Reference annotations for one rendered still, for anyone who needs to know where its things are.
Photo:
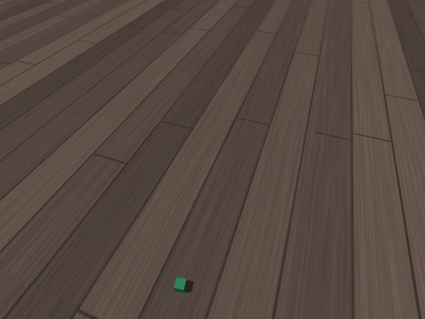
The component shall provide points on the cube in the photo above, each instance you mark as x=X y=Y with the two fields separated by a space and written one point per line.
x=180 y=284

